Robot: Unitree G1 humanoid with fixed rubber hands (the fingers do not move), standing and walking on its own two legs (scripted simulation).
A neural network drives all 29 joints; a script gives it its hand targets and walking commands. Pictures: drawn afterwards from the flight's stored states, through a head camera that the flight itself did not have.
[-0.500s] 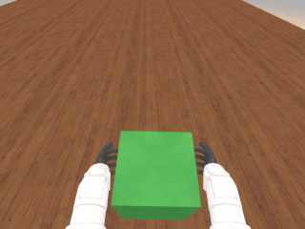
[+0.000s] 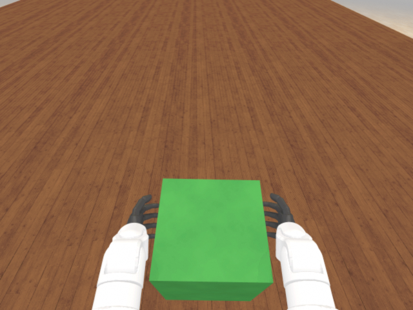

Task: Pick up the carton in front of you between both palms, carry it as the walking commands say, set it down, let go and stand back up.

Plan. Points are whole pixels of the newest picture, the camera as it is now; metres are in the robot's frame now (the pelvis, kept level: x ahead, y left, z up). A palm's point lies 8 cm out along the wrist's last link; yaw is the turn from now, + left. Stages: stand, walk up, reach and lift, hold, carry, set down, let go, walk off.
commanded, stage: carry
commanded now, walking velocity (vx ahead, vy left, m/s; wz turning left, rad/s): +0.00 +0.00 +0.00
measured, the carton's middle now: (209, 244) +0.31 +0.00 -0.06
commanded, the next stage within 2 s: hold in 0.20 s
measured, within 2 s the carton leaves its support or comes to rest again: neither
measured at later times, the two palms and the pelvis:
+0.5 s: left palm (119, 246) +0.25 +0.17 +0.04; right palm (272, 229) +0.29 -0.12 +0.04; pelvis -0.01 -0.01 +0.01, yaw +7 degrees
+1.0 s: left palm (136, 241) +0.26 +0.14 +0.05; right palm (287, 221) +0.30 -0.16 +0.04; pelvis +0.00 -0.05 +0.01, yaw +9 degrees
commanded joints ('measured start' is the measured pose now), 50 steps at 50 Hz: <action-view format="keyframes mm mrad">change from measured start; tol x4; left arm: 1 -522 -944 -554 -118 -285 -68 -265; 10 -523 -941 -557 -123 -286 -68 -264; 15 -436 -936 -484 -87 -218 -122 -249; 27 -561 -963 -528 -65 -264 -127 -297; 50 -551 -955 -451 -28 -228 -127 -307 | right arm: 1 -465 959 557 -72 277 -46 266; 10 -467 957 559 -77 279 -45 265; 11 -401 980 545 -109 282 -44 277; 17 -441 933 591 -155 274 -67 285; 31 -459 971 542 -65 239 -68 286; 50 -487 977 528 -47 240 -59 297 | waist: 1 0 -4 -255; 10 0 -4 -250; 11 -19 121 -104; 12 2 122 -134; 13 5 54 -138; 16 19 23 -156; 29 -23 11 -84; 50 1 -28 -118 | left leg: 1 -35 122 -108 -120 169 13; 10 -41 122 -110 -121 169 16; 11 -132 -43 -270 -236 318 22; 12 -138 -53 -271 -235 331 24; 15 68 -81 -257 -223 380 22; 17 86 -81 -249 -236 345 12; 22 -12 -71 -250 -256 220 4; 24 28 -79 -244 -255 202 5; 28 -67 -77 -247 -272 123 13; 50 -53 -114 -223 -257 114 25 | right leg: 1 205 -83 109 -40 111 -1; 10 201 -83 110 -41 106 1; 11 527 212 221 -18 219 -21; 12 560 192 254 -38 259 -24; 15 444 193 258 -73 259 3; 22 531 209 245 -94 146 -5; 24 490 207 242 -107 122 -1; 27 561 206 241 -104 97 -1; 50 611 143 295 -159 85 12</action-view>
